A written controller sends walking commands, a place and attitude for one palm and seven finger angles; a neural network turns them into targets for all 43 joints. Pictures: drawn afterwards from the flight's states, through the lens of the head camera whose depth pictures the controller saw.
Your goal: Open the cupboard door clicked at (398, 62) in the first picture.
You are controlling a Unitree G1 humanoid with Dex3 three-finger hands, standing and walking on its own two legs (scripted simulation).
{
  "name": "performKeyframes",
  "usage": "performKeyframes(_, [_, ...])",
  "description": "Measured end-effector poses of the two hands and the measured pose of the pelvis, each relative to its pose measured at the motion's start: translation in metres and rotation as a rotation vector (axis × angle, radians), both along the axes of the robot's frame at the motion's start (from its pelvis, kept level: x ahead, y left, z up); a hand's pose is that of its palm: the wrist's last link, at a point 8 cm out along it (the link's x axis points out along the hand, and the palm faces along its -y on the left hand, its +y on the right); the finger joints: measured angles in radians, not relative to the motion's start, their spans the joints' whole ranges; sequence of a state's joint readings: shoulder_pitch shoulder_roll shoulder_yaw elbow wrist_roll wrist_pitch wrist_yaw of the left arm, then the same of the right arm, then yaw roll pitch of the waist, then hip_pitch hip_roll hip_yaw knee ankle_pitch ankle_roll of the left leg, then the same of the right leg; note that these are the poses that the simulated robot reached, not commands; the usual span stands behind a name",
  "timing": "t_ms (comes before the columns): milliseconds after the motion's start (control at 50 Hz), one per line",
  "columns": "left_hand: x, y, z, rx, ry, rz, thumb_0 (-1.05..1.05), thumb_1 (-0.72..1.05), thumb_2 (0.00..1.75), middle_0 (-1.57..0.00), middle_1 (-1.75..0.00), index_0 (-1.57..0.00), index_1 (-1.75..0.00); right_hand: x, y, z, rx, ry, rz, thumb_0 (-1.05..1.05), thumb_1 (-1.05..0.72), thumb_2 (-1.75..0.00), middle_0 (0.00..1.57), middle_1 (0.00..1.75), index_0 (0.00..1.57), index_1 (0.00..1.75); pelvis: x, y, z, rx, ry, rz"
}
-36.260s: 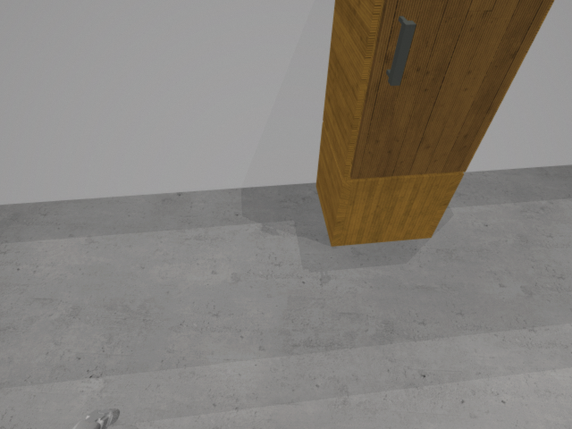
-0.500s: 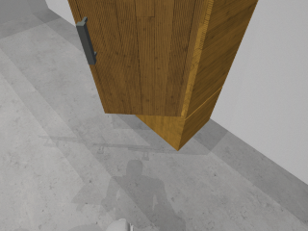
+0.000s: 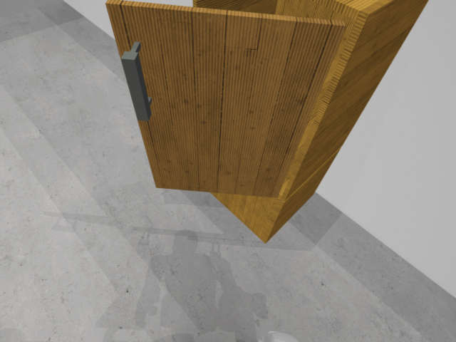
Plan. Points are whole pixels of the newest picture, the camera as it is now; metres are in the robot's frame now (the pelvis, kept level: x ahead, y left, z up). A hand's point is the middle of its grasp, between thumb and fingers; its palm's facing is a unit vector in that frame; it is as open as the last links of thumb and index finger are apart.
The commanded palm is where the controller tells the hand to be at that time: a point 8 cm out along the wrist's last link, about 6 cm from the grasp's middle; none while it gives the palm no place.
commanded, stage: come to a stop and stand still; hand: left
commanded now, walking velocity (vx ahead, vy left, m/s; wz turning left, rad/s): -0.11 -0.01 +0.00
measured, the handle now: (140, 82) +0.57 +0.23 +0.10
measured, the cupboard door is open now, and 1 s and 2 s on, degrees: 42 42 42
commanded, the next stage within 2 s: none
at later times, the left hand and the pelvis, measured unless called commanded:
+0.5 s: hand out of the picture +0.04 +0.13 -0.16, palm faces +0.06 -0.97 -0.25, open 7.3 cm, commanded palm none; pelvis -0.01 -0.06 +0.00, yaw +1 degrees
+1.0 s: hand out of the picture -0.02 +0.22 -0.17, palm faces +0.02 -0.96 -0.28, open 7.4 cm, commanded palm none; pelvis -0.04 +0.02 -0.01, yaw +0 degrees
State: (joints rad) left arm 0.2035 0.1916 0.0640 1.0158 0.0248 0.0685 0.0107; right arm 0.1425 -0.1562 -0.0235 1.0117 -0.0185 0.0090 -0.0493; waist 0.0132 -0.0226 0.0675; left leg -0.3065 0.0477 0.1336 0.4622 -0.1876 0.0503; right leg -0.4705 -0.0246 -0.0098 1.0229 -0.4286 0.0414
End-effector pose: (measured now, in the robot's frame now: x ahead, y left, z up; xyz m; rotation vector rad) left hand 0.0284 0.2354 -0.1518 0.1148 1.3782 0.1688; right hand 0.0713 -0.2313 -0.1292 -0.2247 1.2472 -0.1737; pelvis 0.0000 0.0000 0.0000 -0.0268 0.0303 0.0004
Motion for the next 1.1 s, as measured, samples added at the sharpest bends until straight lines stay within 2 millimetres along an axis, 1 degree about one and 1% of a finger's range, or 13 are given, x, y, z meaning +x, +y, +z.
performKeyframes(100, [0.025, -0.010, 0.008, 0.040, -0.042, -0.037, 0.00, 0.91, 0.90, -0.20, -0.30, -0.20, -0.30, -0.021, -0.026, -0.008, 0.009, 0.050, -0.043, 0.00, -0.92, -0.90, 0.20, 0.30, 0.20, 0.30, 0.001, -0.018, -0.001, 0.000, 0.005, -0.003])
performKeyframes(180, [0.037, -0.027, 0.011, 0.085, -0.099, -0.063, 0.00, 0.91, 0.90, -0.20, -0.30, -0.20, -0.30, -0.040, -0.050, -0.025, 0.044, 0.089, -0.076, 0.00, -0.91, -0.90, 0.20, 0.30, 0.20, 0.30, 0.001, -0.041, -0.010, 0.037, 0.008, -0.003])
performKeyframes(240, [0.035, -0.043, 0.017, 0.099, -0.102, -0.081, 0.00, 0.91, 0.90, -0.20, -0.30, -0.20, -0.30, -0.052, -0.065, -0.033, 0.069, 0.127, -0.098, 0.00, -0.91, -0.90, 0.20, 0.30, 0.20, 0.30, 0.000, -0.052, -0.010, 0.041, 0.001, -0.007])
performKeyframes(320, [0.031, -0.062, 0.025, 0.086, -0.096, -0.081, 0.00, 0.91, 0.90, -0.20, -0.30, -0.20, -0.30, -0.058, -0.072, -0.029, 0.087, 0.154, -0.103, 0.00, -0.91, -0.90, 0.20, 0.30, 0.20, 0.29, 0.001, -0.059, -0.002, 0.057, -0.007, -0.006])
performKeyframes(400, [0.023, -0.066, 0.027, 0.082, -0.099, -0.053, 0.00, 0.92, 0.90, -0.20, -0.30, -0.20, -0.30, -0.055, -0.073, -0.023, 0.090, 0.155, -0.082, 0.00, -0.91, -0.90, 0.20, 0.30, 0.20, 0.29, 0.000, -0.063, 0.002, 0.070, -0.015, -0.002])
performKeyframes(480, [0.006, -0.059, 0.024, 0.077, -0.086, -0.019, 0.00, 0.92, 0.90, -0.20, -0.30, -0.20, -0.30, -0.040, -0.070, -0.017, 0.077, 0.128, -0.042, 0.00, -0.91, -0.90, 0.20, 0.30, 0.20, 0.29, -0.004, -0.059, 0.003, 0.073, -0.021, 0.008])
performKeyframes(560, [-0.017, -0.043, 0.015, 0.066, -0.043, 0.010, 0.00, 0.91, 0.90, -0.20, -0.30, -0.20, -0.30, -0.018, -0.060, -0.012, 0.053, 0.065, -0.004, 0.00, -0.91, -0.90, 0.20, 0.30, 0.20, 0.29, -0.009, -0.048, 0.000, 0.065, -0.026, 0.017])
performKeyframes(640, [-0.036, -0.023, -0.001, 0.060, -0.008, 0.022, 0.00, 0.91, 0.90, -0.20, -0.30, -0.20, -0.30, -0.002, -0.045, -0.011, 0.020, -0.019, 0.027, 0.00, -0.91, -0.90, 0.20, 0.30, 0.20, 0.29, -0.013, -0.029, -0.011, 0.025, -0.036, 0.024])
performKeyframes(720, [-0.045, -0.002, -0.004, 0.066, -0.007, 0.001, 0.00, 0.91, 0.90, -0.20, -0.30, -0.20, -0.30, 0.005, -0.020, -0.010, 0.024, -0.099, 0.055, 0.00, -0.91, -0.90, 0.20, 0.30, 0.20, 0.29, -0.018, -0.009, -0.015, 0.017, -0.046, 0.011])
performKeyframes(800, [-0.046, 0.017, 0.002, 0.086, -0.029, -0.009, 0.00, 0.91, 0.90, -0.20, -0.30, -0.20, -0.30, 0.000, 0.007, -0.015, 0.063, -0.124, 0.078, 0.00, -0.91, -0.90, 0.20, 0.30, 0.20, 0.29, -0.025, 0.005, -0.016, 0.022, -0.052, 0.017])
performKeyframes(880, [-0.048, 0.028, 0.010, 0.104, -0.058, -0.012, 0.00, 0.91, 0.90, -0.20, -0.30, -0.20, -0.30, -0.011, 0.028, -0.022, 0.109, -0.109, 0.077, 0.00, -0.92, -0.90, 0.20, 0.30, 0.20, 0.30, -0.032, 0.014, -0.014, 0.025, -0.055, 0.019])
performKeyframes(980, [-0.052, 0.032, 0.016, 0.106, -0.051, -0.042, 0.00, 0.91, 0.90, -0.20, -0.30, -0.20, -0.30, -0.024, 0.029, -0.020, 0.114, -0.106, 0.053, -0.01, -0.93, -0.90, 0.20, 0.30, 0.20, 0.30, -0.037, 0.019, -0.010, 0.032, -0.044, 0.003])
performKeyframes(1100, [-0.058, 0.025, 0.015, 0.085, -0.027, -0.055, 0.00, 0.91, 0.90, -0.20, -0.30, -0.20, -0.30, -0.054, 0.016, -0.018, 0.087, -0.027, 0.031, -0.01, -0.93, -0.90, 0.20, 0.30, 0.20, 0.30, -0.039, 0.015, -0.006, 0.037, -0.028, 0.000])
